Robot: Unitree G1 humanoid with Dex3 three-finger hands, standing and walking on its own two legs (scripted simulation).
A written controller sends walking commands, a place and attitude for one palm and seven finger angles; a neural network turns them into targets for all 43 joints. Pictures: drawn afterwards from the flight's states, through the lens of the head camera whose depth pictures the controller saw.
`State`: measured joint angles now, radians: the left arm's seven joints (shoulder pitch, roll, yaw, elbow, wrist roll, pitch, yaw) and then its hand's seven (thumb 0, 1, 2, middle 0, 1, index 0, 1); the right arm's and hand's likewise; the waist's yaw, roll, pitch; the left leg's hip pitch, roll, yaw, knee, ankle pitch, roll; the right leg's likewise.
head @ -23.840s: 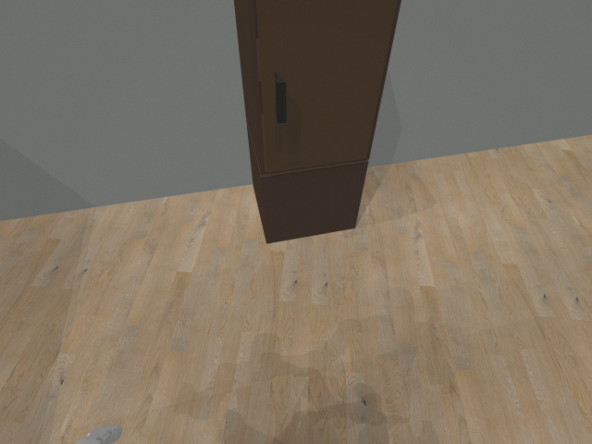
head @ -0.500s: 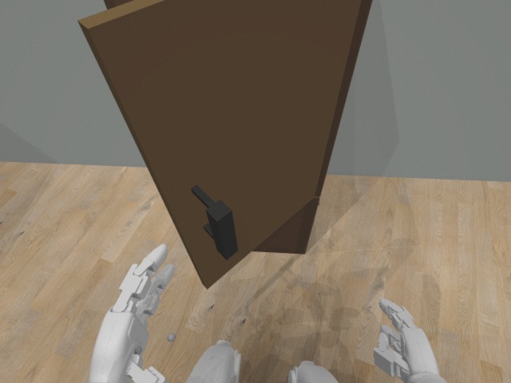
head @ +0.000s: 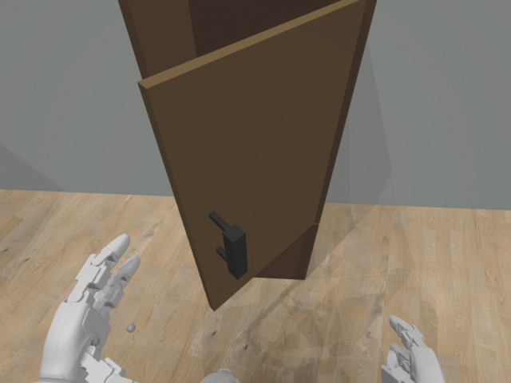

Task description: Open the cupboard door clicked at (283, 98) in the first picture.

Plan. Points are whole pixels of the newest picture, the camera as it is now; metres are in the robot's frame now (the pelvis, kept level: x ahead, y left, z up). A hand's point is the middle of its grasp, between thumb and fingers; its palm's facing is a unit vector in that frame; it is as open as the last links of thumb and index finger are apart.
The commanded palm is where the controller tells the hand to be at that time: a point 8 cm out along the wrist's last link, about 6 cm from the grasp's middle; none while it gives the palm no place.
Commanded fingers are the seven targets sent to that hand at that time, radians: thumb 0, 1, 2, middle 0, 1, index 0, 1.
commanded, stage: draw the hand back to the body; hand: left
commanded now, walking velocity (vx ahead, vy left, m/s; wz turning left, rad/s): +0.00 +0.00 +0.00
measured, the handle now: (227, 244) +0.34 +0.08 +0.02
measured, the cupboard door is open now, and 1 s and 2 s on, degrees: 47 47 47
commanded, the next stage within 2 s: step back with the hand held close in 1.16 s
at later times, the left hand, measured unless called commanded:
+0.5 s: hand (39, 275) +0.21 +0.25 +0.16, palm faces +0.29 -0.88 -0.37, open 12.5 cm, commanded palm +0.16 +0.30 +0.19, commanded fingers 0.00 0.44 0.70 -0.18 -0.30 -0.18 -0.30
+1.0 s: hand out of the picture +0.21 +0.27 +0.22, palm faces +0.43 -0.82 -0.38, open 7.6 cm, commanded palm +0.17 +0.31 +0.24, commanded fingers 0.00 0.90 0.90 -0.20 -0.30 -0.20 -0.30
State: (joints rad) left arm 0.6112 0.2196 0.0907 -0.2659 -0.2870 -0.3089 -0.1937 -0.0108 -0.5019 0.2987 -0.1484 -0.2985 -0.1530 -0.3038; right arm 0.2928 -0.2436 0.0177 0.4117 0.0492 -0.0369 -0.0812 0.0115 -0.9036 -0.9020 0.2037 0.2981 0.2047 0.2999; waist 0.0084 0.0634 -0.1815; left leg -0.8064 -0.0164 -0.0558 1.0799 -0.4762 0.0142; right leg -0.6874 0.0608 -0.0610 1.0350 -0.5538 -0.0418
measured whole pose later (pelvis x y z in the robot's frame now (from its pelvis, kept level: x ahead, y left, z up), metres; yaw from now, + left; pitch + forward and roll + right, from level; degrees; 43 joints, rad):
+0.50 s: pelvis +0.02 +0.04 +0.05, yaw +0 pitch +2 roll -2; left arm 0.59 0.33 0.15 -0.45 -0.05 0.00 0.13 0.00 0.11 0.56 -0.18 -0.30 -0.18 -0.30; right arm 0.26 -0.22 0.09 0.49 0.03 -0.05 -0.10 0.01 -0.90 -0.90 0.21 0.30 0.21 0.30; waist 0.05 0.07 -0.10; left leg -0.39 -0.05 -0.01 0.70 -0.35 0.07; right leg -0.27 0.02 0.00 0.63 -0.40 0.01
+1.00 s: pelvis +0.02 +0.01 +0.07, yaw -1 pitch -3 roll -1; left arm 0.49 0.33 0.32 -0.39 -0.08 -0.04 0.11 0.01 0.85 0.88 -0.20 -0.30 -0.21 -0.30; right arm 0.20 -0.24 0.03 0.60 0.01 -0.07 -0.08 0.01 -0.90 -0.90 0.20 0.30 0.21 0.30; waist 0.06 0.06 -0.01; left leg -0.18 -0.03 -0.01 0.47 -0.24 0.04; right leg -0.08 0.03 0.01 0.42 -0.30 -0.02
